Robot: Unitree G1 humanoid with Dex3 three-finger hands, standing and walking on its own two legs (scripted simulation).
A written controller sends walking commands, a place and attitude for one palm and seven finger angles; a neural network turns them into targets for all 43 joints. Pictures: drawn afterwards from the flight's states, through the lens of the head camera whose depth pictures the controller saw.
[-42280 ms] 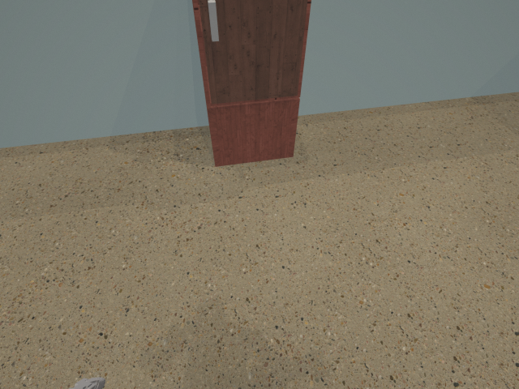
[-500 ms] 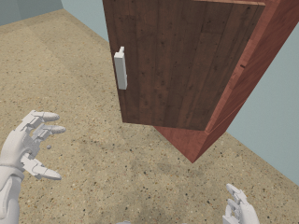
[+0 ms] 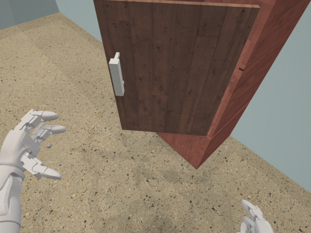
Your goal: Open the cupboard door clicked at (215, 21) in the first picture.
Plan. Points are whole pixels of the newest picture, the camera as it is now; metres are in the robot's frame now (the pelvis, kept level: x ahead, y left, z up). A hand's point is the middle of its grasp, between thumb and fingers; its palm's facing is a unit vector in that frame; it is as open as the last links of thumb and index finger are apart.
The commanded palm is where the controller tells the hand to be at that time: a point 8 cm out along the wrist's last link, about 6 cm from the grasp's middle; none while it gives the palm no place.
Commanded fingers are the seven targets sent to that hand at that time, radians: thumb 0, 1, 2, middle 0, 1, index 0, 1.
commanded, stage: raise the hand with hooked fingers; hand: left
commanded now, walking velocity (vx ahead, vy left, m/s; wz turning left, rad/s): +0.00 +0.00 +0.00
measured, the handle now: (118, 74) +0.58 +0.16 +0.06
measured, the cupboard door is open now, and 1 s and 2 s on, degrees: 42 42 42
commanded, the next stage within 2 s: move the hooked fingers beside the handle in 0.16 s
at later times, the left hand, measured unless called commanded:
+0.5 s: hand (59, 134) +0.32 +0.26 +0.08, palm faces -0.02 -1.00 -0.01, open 14.0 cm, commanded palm +0.30 +0.31 +0.08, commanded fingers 0.00 -0.50 0.30 -0.30 -1.20 -0.30 -1.20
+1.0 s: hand (74, 111) +0.40 +0.25 +0.08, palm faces -0.04 -1.00 +0.01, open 14.0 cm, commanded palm +0.38 +0.30 +0.08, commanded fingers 0.00 -0.50 0.30 -0.30 -1.20 -0.30 -1.20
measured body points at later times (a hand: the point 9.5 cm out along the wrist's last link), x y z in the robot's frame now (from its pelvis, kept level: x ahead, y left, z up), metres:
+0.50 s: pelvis -0.01 +0.00 +0.00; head +0.04 +0.00 +0.44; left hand +0.32 +0.31 +0.09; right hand +0.15 -0.25 -0.09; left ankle -0.01 +0.11 -0.71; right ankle +0.02 -0.12 -0.71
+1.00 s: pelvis +0.00 +0.00 -0.01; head +0.07 +0.02 +0.44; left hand +0.40 +0.30 +0.08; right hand +0.08 -0.26 -0.11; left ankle -0.01 +0.11 -0.71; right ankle +0.02 -0.12 -0.71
